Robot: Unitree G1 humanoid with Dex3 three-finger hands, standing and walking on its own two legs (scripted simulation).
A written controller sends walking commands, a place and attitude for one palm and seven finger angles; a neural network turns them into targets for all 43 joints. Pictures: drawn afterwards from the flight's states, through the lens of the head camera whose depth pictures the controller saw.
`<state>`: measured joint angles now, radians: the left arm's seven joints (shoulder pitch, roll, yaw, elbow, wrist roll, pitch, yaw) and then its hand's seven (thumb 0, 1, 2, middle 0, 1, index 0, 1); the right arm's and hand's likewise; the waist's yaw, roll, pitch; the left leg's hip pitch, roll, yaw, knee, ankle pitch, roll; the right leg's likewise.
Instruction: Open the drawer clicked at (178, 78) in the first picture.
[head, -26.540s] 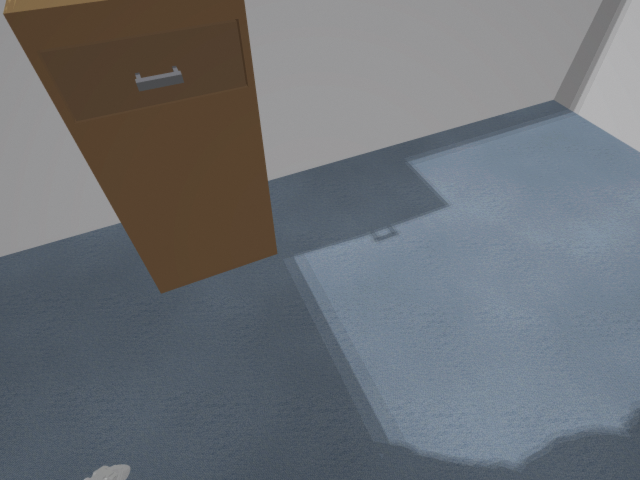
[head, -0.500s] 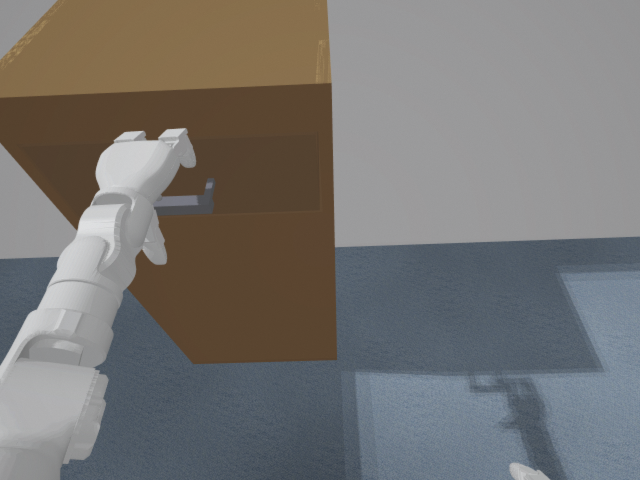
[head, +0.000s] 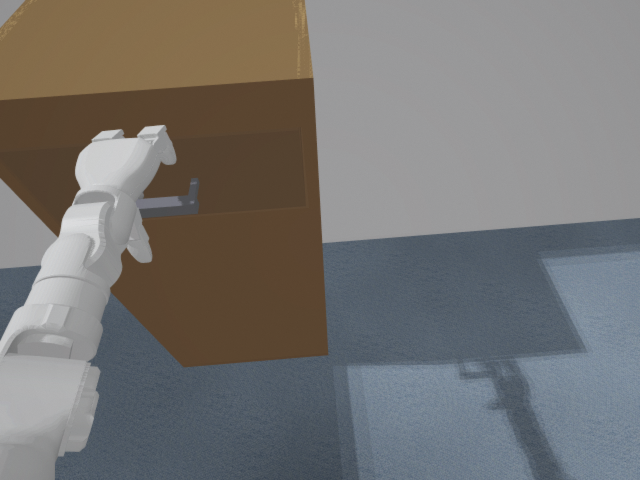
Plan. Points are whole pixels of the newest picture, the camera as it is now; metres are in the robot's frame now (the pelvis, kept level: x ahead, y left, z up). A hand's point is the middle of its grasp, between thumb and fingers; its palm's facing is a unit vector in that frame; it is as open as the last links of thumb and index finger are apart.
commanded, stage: re-aim the fingers above the handle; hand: left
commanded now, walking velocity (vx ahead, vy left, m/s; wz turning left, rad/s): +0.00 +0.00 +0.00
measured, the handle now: (164, 196) +0.50 +0.24 +0.05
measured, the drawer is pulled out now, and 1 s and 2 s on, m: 0.00 0.00 0.00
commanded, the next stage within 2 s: lower the fingers behind the handle in 1.30 s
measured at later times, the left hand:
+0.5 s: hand (133, 203) +0.44 +0.25 +0.10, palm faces -0.05 -0.01 -1.00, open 13.8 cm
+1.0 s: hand (135, 199) +0.45 +0.25 +0.10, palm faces -0.04 -0.02 -1.00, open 13.7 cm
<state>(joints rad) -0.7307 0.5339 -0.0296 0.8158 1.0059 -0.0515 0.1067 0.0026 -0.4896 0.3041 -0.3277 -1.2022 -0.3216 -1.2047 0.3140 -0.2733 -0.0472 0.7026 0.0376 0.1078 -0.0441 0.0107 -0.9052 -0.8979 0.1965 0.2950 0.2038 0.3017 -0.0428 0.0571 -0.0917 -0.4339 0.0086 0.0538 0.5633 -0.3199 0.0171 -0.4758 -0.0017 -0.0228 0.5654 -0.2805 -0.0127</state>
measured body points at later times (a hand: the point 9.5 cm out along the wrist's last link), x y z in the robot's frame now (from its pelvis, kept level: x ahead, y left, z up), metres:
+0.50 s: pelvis +0.00 +0.00 +0.00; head +0.05 -0.02 +0.45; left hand +0.44 +0.25 +0.16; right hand +0.10 -0.26 -0.13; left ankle -0.03 +0.11 -0.73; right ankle -0.01 -0.11 -0.73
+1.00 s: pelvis +0.00 +0.00 +0.00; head +0.05 -0.02 +0.45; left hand +0.45 +0.25 +0.15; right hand +0.06 -0.27 -0.14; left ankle -0.03 +0.11 -0.73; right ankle -0.01 -0.11 -0.73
